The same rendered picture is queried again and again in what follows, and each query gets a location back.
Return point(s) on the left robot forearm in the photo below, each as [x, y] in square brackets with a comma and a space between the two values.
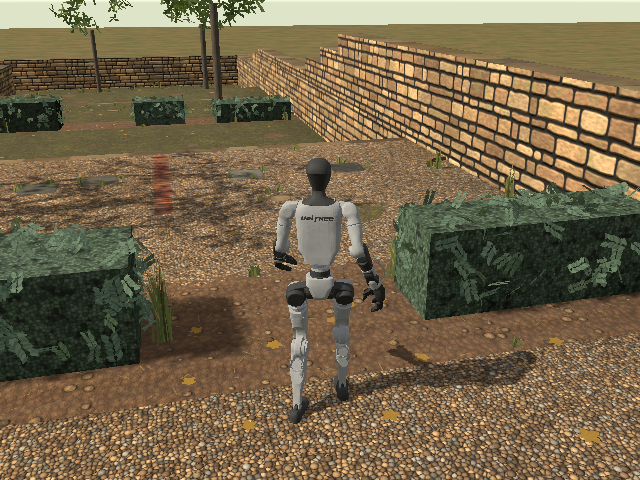
[278, 256]

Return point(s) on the robot left hand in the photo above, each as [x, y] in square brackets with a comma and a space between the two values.
[289, 259]

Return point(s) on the robot head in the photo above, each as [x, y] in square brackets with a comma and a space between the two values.
[318, 171]

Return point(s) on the robot right hand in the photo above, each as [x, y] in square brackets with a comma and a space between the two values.
[379, 297]

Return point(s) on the right robot upper arm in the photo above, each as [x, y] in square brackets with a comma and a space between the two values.
[351, 212]

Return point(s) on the right robot shin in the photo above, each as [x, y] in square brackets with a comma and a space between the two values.
[342, 355]

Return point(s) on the left robot upper arm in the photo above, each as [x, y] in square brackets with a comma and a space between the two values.
[284, 223]

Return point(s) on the right robot forearm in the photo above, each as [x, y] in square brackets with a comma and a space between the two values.
[368, 270]

